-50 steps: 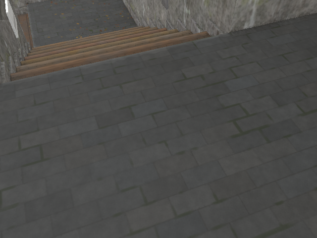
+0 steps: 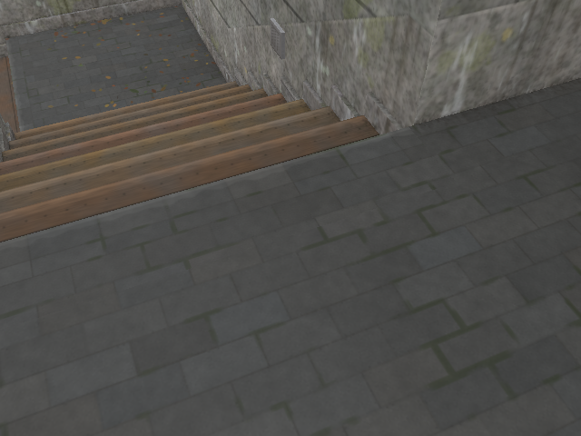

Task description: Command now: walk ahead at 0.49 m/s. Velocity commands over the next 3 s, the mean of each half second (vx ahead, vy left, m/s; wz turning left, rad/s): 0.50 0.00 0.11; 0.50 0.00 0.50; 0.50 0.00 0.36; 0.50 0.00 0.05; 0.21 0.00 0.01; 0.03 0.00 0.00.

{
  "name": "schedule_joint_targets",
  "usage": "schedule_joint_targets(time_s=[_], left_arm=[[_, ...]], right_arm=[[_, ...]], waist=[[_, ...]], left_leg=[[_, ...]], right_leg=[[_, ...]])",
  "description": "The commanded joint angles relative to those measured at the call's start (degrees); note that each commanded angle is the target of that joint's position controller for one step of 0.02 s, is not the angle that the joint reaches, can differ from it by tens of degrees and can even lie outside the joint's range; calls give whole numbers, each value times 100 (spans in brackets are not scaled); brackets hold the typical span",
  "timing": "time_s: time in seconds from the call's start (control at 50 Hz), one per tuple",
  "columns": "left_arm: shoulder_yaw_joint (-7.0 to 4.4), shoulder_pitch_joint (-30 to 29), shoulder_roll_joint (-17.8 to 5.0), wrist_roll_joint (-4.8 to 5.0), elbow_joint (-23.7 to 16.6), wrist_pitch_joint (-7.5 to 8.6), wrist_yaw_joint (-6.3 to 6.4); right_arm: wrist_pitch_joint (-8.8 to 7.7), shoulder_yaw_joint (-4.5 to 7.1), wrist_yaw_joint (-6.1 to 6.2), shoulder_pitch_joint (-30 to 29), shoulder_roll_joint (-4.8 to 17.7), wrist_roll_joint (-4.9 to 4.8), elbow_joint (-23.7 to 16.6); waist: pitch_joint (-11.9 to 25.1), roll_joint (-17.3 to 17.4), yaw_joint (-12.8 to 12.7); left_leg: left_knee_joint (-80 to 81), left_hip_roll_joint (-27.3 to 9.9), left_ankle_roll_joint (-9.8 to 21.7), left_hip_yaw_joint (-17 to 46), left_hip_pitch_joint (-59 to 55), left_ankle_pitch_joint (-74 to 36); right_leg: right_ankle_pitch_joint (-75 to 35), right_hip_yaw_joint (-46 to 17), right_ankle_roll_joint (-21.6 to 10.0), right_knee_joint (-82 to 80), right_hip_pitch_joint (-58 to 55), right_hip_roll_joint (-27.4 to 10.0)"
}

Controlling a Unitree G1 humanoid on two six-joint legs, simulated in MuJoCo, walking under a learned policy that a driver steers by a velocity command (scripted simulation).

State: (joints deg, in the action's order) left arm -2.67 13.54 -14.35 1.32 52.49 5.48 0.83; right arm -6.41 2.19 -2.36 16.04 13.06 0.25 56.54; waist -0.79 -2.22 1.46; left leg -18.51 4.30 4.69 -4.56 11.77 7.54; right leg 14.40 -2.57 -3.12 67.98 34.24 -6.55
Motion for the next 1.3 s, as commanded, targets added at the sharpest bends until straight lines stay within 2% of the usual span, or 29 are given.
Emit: schedule_joint_targets(time_s=[0.02, 0.12, 0.22, 0.28, 0.32, 0.34, 0.36, 0.38, 0.4, 0.42, 0.44, 0.48, 0.6, 0.78, 0.84, 0.88, 0.9, 0.92, 0.94, 0.96, 0.98, 1.0, 1.02, 1.04, 1.08, 1.1, 1.18, 1.24, 1.3], left_arm=[[-84, 394, -242, -87, -212, -74, 35], [-29, -844, -145, -74, -571, 13, -57], [5, -1611, -221, -4, -872, 61, -221], [-71, -1360, -437, -9, -917, 128, -296], [-335, 296, -926, -26, -471, 169, -239], [-466, 1393, -1487, -106, -306, 145, -164], [-469, 1501, -1651, -188, -220, 130, -223], [-313, 1265, -1000, -164, -299, 157, -223], [-225, 737, -734, -129, -403, 177, -207], [-163, 259, -593, -132, -470, 187, -223], [-132, 6, -441, -140, -466, 195, -237], [-115, -48, -310, -211, -350, 222, -228], [-209, 214, -567, -251, -131, 199, -47], [-306, 778, -836, -117, 49, -44, 86], [-367, 548, -1058, -55, -46, -140, 114], [-405, 309, -1232, -15, -134, -217, 138], [-386, 221, -1220, 3, -196, -211, 135], [-214, 371, -617, -240, -371, -126, 96], [-57, 738, -203, -113, -689, 130, 1], [-169, -129, -734, 115, -824, 337, -68], [-176, -378, -762, 185, -939, 412, -86], [-190, -324, -736, 60, -819, 405, -30], [73, 269, -254, -1017, -687, 294, -108], [82, 209, -29, -1054, -690, 196, -167], [71, 10, -333, -680, -815, 52, -222], [101, -111, -399, -589, -872, 19, -194], [276, -889, -208, -562, -1062, -110, -148], [345, -1402, -160, -539, -1138, -222, -309], [338, -1876, -291, -509, -1242, -197, -335]], right_arm=[[-109, 85, 94, -134, 657, 5, -229], [-5, 111, 232, 399, 879, -69, -133], [103, 152, 255, 875, 967, -144, 78], [194, 197, 273, 784, 1053, -150, 85], [243, 118, 263, 570, 889, -84, -16], [220, -7, 254, 645, 608, 51, -216], [87, -183, 209, 1408, -121, -125, -162], [-3, 1, 215, 1007, 686, -291, -99], [-33, 86, 226, 509, 921, -360, -256], [-4, 100, 278, 291, 844, -312, -282], [61, 147, 306, 219, 759, -236, -279], [222, 163, 273, 456, 490, -249, -235], [382, 232, 241, -233, 380, -185, -617], [337, 134, -78, -1731, 197, -153, -1383], [356, 228, -152, -1557, 388, -179, -1551], [376, 443, -134, -520, 788, -216, -1394], [387, 656, -43, 406, 1178, -210, -1159], [429, 767, 88, 803, 1727, -196, -1026], [318, 743, 40, 667, 1937, -105, -1254], [262, 607, 1, 776, 1420, -79, -1226], [206, 541, 6, 492, 1165, -109, -1231], [175, 476, -2, -2, 970, -148, -1351], [-51, 204, 29, 559, 242, 385, -700], [-83, 154, 23, 486, 122, 410, -743], [-162, 173, -51, 187, 419, 330, -848], [-222, 189, -101, 174, 570, 348, -873], [-276, 130, -249, 494, 620, 362, -758], [-184, 197, -351, 1176, 768, 352, -500], [-113, 217, -346, 1536, 731, 386, -285]], waist=[[-211, 470, -329], [-299, 448, 61], [-467, 514, 289], [-280, 628, 17], [707, 545, -806], [1728, -367, -1065], [2377, -1859, -638], [1863, -963, -783], [1125, -616, -677], [790, -124, -468], [472, -98, -323], [326, -301, -111], [-146, -80, -111], [-596, 27, -549], [-275, -239, -248], [367, -407, 393], [845, -192, 874], [1151, 1138, 645], [2125, 1699, 158], [1826, 787, 562], [1109, 630, 405], [726, 70, 88], [481, 322, 17], [85, 556, -147], [147, 493, -216], [180, 436, -206], [-10, 415, -7], [-154, 527, 265], [-311, 574, 373]], left_leg=[[1316, -1603, 1058, 1247, 298, -758], [1303, -1436, 778, 860, -180, -802], [943, -1776, 684, 913, -1104, -632], [371, -1936, 536, 1018, -1422, -1462], [-1528, -1408, 265, 700, -787, -2650], [-3597, -891, 28, 363, 506, -754], [-5207, 10, -180, 780, 2476, 2521], [-5826, -327, -100, 1417, 2977, 2394], [-5801, -608, -25, 1298, 3157, 1791], [-5563, -893, -75, 1191, 2850, 1262], [-5222, -1052, -103, 1176, 2644, 929], [-4988, -1190, -124, 1148, 2185, 578], [-4033, -1154, -248, 1230, 3076, -490], [-2123, -1008, -50, 302, 3353, -724], [-1984, -577, 215, -200, 2449, 38], [-1816, -116, 509, -415, 964, 344], [-1296, 2, 747, -142, -572, -21], [-1279, -1253, 1094, 1821, -2043, -406], [-191, -2405, 2327, 5285, -3502, 773], [263, -2286, 1911, 4950, -3359, 708], [232, -2094, 1661, 4021, -2654, 297], [220, -1808, 1422, 3297, -1727, -279], [95, -1381, 1166, 2538, -1289, 425], [308, -1229, 1076, 2397, -555, 513], [481, -1147, 1211, 2257, -15, 368], [518, -1133, 1241, 2198, 179, 142], [488, -1013, 1162, 1809, 430, -1294], [364, -1109, 1188, 1801, 155, -1696], [297, -1517, 1224, 2184, -862, -1767]], right_leg=[[-670, -107, 155, -588, 354, -338], [-2010, 174, 236, -2673, 388, -90], [-1710, 213, 131, -3562, 452, 91], [-1071, 303, -100, -3865, -196, 283], [-1080, 377, -386, -3922, -2529, 442], [-1022, -1117, -746, -3900, -4349, -886], [9, -3723, -1495, -4830, -5795, -1902], [329, -3514, -1211, -5045, -5306, -1711], [-91, -2492, -925, -5093, -4502, -1556], [-670, -1795, -789, -5271, -3713, -1329], [-932, -1208, -686, -5491, -3175, -1082], [-1313, -520, -614, -5779, -2700, -843], [-2013, 515, -668, -6064, -2799, -833], [-2583, 1400, -507, -5754, -3994, -1084], [-4835, 1664, -353, -4933, -4131, -1096], [-6076, 1759, -202, -3375, -3902, -985], [-5243, 1810, 31, -1962, -3119, -714], [-636, 1685, 263, -43, -1310, -166], [2156, 347, 433, 1525, 569, 959], [1735, -353, 267, 1634, 1199, 644], [1158, -282, 126, 1214, 1379, 404], [722, -275, 132, 743, 982, 120], [375, -585, 73, 406, 713, -20], [57, -455, 61, 212, 512, -76], [-181, -264, 184, 128, 538, -28], [-390, -216, 280, -6, 571, -32], [-1516, 81, 599, -1844, 386, -56], [-1987, 362, 487, -2892, 64, 191], [-1924, 260, 288, -3529, 478, 285]])
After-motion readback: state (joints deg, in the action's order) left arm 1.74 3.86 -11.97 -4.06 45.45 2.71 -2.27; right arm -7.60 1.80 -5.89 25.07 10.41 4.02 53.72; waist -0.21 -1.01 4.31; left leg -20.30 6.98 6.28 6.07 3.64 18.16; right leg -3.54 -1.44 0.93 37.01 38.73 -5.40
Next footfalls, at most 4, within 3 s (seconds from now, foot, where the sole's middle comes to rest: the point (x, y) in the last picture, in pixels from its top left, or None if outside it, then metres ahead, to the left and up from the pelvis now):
0.32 right None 0.37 -0.16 -0.78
0.90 left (245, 385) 0.63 0.12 -0.78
1.42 right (256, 256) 1.01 0.10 -0.78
1.98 left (149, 225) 1.13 0.42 -0.78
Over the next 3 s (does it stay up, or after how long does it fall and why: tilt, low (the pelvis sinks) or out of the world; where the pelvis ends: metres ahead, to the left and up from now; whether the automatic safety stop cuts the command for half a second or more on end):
stays up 1.15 0.30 -0.01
